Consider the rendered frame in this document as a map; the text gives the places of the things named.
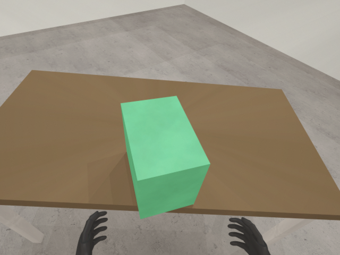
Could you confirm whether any carton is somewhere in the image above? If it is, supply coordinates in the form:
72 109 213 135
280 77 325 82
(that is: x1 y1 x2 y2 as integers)
121 96 210 219

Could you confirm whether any robot left hand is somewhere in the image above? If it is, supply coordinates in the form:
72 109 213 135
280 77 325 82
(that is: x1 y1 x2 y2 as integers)
76 211 108 255

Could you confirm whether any table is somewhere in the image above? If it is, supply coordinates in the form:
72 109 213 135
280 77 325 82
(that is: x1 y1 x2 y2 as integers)
0 70 340 247

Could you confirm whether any robot right hand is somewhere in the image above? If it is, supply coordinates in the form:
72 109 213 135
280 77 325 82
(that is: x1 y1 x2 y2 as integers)
228 217 270 255

